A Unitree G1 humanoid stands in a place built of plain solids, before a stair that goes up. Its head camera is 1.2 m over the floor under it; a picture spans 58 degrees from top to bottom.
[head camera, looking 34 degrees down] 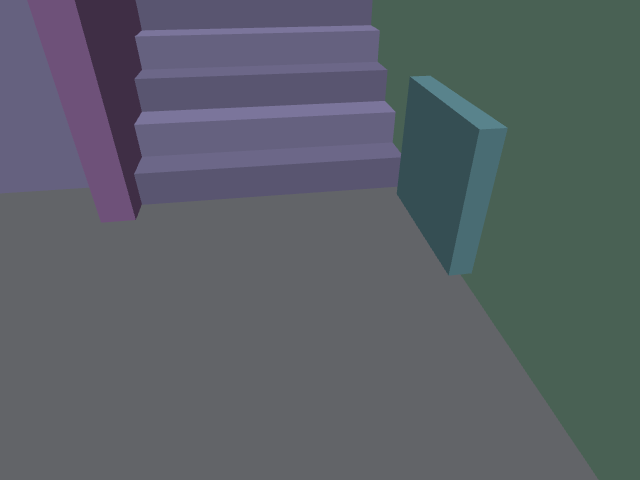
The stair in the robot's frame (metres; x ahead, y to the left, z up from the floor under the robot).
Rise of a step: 0.19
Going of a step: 0.23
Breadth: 1.51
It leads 9 degrees to the left of straight ahead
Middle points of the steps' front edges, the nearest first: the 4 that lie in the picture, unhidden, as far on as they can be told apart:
2.25 0.26 0.19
2.48 0.29 0.38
2.71 0.33 0.57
2.94 0.36 0.76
